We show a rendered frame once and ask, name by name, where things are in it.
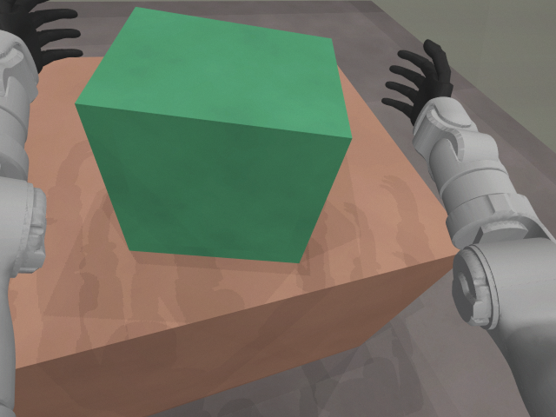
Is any right robot forearm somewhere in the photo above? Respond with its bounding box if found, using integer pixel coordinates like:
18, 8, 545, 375
412, 96, 556, 250

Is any robot right upper arm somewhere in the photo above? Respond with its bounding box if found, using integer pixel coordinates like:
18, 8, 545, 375
452, 237, 556, 417

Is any robot right hand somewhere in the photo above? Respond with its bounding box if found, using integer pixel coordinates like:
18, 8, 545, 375
381, 39, 453, 126

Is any robot left hand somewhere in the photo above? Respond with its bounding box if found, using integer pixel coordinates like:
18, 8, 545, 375
0, 0, 83, 74

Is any carton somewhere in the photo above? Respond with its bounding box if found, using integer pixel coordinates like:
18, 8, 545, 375
75, 7, 352, 263

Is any pedestal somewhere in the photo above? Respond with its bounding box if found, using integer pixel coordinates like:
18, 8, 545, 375
8, 56, 460, 417

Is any left robot forearm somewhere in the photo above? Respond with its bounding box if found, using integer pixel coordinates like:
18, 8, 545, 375
0, 30, 39, 182

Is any robot left upper arm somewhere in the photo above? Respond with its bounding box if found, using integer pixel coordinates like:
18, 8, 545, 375
0, 176, 47, 417

